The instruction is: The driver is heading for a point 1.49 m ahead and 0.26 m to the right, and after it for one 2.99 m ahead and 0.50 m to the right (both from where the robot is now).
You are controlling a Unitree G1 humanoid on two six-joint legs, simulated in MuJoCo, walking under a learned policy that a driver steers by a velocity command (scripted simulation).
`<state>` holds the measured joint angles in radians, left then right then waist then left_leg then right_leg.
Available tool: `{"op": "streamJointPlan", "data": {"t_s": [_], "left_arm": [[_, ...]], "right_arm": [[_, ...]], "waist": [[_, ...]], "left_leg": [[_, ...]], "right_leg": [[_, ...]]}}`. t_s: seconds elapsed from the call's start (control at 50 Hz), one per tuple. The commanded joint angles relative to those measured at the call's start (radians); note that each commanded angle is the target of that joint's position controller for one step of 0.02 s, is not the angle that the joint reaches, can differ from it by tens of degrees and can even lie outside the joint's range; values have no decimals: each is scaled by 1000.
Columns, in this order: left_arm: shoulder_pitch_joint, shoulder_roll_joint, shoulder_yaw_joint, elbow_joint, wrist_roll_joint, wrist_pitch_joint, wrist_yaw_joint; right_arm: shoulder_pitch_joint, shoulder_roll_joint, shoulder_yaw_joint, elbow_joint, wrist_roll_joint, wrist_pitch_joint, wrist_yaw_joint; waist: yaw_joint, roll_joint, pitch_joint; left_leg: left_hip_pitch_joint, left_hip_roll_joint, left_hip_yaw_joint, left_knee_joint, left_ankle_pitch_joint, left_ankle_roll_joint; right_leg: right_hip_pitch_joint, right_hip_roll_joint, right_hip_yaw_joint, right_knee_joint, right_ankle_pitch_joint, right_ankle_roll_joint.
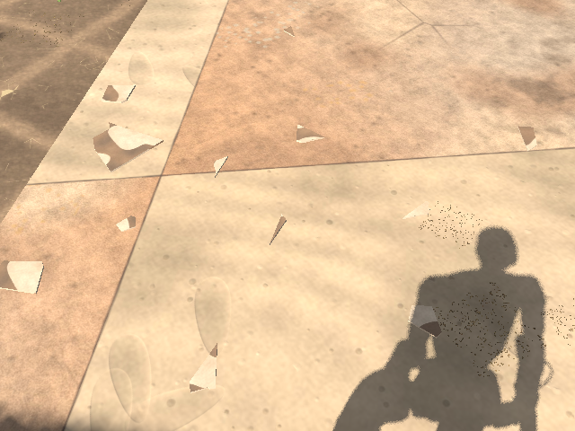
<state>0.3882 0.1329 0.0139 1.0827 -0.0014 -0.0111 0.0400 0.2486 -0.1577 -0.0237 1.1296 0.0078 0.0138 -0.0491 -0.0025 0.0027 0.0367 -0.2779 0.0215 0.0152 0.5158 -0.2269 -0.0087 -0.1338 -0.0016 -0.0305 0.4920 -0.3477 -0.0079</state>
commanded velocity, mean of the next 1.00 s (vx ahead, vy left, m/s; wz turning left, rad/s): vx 0.37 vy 0.00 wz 0.00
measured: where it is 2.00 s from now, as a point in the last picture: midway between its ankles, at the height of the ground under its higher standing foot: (328, 276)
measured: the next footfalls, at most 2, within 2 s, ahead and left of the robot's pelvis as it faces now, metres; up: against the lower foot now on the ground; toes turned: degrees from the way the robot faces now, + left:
right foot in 0.90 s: +0.57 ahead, -0.17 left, -0.12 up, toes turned -4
left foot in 1.38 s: +0.89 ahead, +0.04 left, -0.12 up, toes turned +1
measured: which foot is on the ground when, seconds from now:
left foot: down 0.00-0.90, up 0.92-1.00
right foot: down 0.00-0.30, up 0.32-0.88, down 0.90-1.00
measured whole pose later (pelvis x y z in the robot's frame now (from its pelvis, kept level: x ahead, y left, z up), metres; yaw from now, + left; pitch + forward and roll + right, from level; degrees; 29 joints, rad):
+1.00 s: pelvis +0.46 -0.07 -0.14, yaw -1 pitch +3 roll +1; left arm 0.12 0.25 0.05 0.95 0.00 -0.10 -0.07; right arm 0.40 -0.22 -0.03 1.00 0.07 -0.11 -0.03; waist -0.06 0.00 0.06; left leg -0.33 0.02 -0.16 1.71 -0.65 -0.02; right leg -0.49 0.01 -0.05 0.65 -0.22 -0.06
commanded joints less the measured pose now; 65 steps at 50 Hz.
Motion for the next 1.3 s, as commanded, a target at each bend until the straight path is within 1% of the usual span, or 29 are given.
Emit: {"op": "streamJointPlan", "data": {"t_s": [0.02,0.08,0.12,0.18,0.22,0.28,0.3,0.32,0.34,0.38,0.44,0.54,0.58,0.64,0.72,0.76,0.82,0.88,0.9,0.92,0.94,0.96,0.98,1.02,1.06,1.1,1.14,1.22,1.3], "left_arm": [[110,74,12,-3,0,-2,2],[125,115,28,-4,-14,4,9],[163,159,42,-17,-25,-10,11],[143,195,58,-35,-20,-44,5],[109,178,54,-49,-25,-53,-6],[33,196,53,-75,-30,-46,-16],[-24,160,40,-102,-26,-56,-20],[-13,73,20,-142,-35,-81,-17],[-29,99,27,-151,-53,-101,-21],[-59,130,34,-157,-50,-115,-30],[-64,170,65,-148,-30,-95,-29],[-306,101,45,-242,-21,-79,-40],[-279,134,55,-224,-18,-81,-59],[-384,153,58,-258,-29,-93,-78],[-569,160,52,-343,-34,-138,-135],[-604,117,29,-348,-28,-140,-164],[-500,155,38,-314,-35,-108,-152],[-120,273,91,-191,-25,-116,-117],[65,340,111,-133,-10,-109,-107],[136,377,89,-105,43,-115,-108],[205,382,96,-92,30,-91,-113],[226,401,112,-62,5,-70,-112],[111,336,94,-71,-11,-72,-108],[-110,238,52,-125,0,-93,-93],[-184,205,32,-121,22,-109,-100],[-221,189,23,-117,10,-123,-80],[-150,206,26,-104,26,-118,-45],[-39,261,47,-80,-18,-104,-24],[61,249,60,-44,-25,-78,-26]], "right_arm": [[58,-82,-12,-13,0,-4,-3],[76,-85,-19,-7,11,-4,-5],[-2,-69,-17,-50,16,-30,2],[-78,-60,-14,-107,24,-86,31],[-60,-75,-18,-118,34,-110,46],[214,-96,-51,-6,26,-110,54],[376,-171,-78,21,18,-108,48],[480,-263,-88,18,11,-118,56],[391,-195,-60,3,-2,-134,58],[214,-132,-33,-55,0,-143,67],[176,-94,-12,-71,-8,-130,65],[215,-182,-23,-72,-17,-120,32],[252,-210,-37,-68,-22,-127,34],[280,-140,-25,-63,-3,-126,38],[405,-166,-46,-45,2,-116,-2],[308,-157,-42,-106,1,-109,-7],[268,-206,-55,-133,9,-102,4],[235,-243,-60,-146,-2,-91,22],[244,-203,-52,-130,0,-97,23],[439,-19,-13,-100,5,-117,35],[538,-64,-6,-108,59,-159,42],[403,-86,-4,-185,98,-165,35],[239,-118,-4,-219,90,-153,16],[115,-140,-12,-252,38,-112,-6],[135,-110,-14,-281,22,-85,1],[46,-110,-24,-322,21,-91,9],[-10,-106,-29,-327,-15,-108,13],[-192,-80,-14,-375,9,-113,44],[-322,-112,-25,-428,9,-113,73]], "waist": [[0,-7,41],[7,-61,67],[42,-124,150],[50,-174,218],[23,-145,188],[-101,-78,60],[-173,108,7],[-171,357,-72],[-114,225,-25],[-50,66,61],[-9,81,62],[-36,64,81],[-30,74,24],[-49,27,94],[-117,45,124],[-130,-15,144],[-95,11,126],[83,38,-71],[179,5,-159],[90,-373,-348],[107,-443,-579],[119,-337,-625],[97,-94,-436],[32,52,-198],[-58,5,-114],[-74,-84,41],[-48,-82,10],[26,-58,4],[70,-24,65]], "left_leg": [[105,14,-20,-53,168,32],[24,-55,53,31,-289,45],[-149,-55,69,154,-319,56],[-356,33,4,370,-247,93],[-335,52,-1,261,-292,110],[223,-66,102,38,-20,81],[362,104,-169,-102,-117,137],[488,343,-688,-328,-228,284],[427,395,-783,-353,-293,306],[313,320,-500,-333,-145,242],[205,182,-190,-356,154,166],[155,147,-84,-396,301,185],[169,183,-71,-361,323,213],[277,191,-64,-295,279,208],[672,299,-178,-157,211,183],[348,192,-70,-159,20,140],[238,180,-65,-77,70,131],[207,125,-45,447,445,74],[-39,59,-29,827,214,3],[-405,-74,-151,1327,-634,-17],[-453,-87,-302,1420,-581,12],[-559,-59,-226,1431,-489,-2],[-612,18,-120,1347,-382,0],[-575,79,-72,1305,-277,-2],[-463,148,-116,1201,-238,43],[-433,159,-115,798,-1,53],[-315,129,-59,494,226,19],[-281,64,-7,153,385,17],[-412,54,-19,51,283,68]], "right_leg": [[-154,-25,27,-116,149,-15],[-185,-37,70,-146,-307,-78],[-172,-164,250,-247,-510,-154],[-93,-350,477,-320,-383,-251],[-39,-315,390,-263,-231,-214],[-284,-149,162,-56,13,-124],[-403,-49,29,300,138,-61],[-607,72,13,640,-130,-29],[-693,14,139,823,-141,-55],[-719,-78,130,844,42,-95],[-557,-127,81,612,187,-80],[-485,-79,7,235,312,-32],[-422,-74,-1,322,412,-27],[-587,-102,41,234,432,-67],[-1003,-169,122,142,412,-93],[-637,-125,60,-101,735,-64],[-390,-87,62,-51,707,-40],[46,-30,-22,-59,655,-66],[346,-122,33,17,784,-103],[706,-313,249,320,1223,-199],[798,-382,486,243,1152,-300],[752,-491,719,-36,461,-390],[545,-447,708,-158,184,-342],[118,-406,556,-171,284,-327],[-195,-367,453,-194,300,-298],[-349,-225,234,-296,322,-214],[-336,-153,108,-286,506,-210],[-122,-185,98,-317,521,-205],[114,-258,136,-258,454,-188]]}}
Keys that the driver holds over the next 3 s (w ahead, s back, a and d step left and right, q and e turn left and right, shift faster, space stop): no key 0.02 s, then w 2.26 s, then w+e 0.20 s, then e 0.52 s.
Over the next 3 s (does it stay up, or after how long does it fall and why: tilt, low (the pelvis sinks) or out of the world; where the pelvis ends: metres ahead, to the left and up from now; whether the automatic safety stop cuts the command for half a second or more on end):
stays up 1.46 -0.13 -0.13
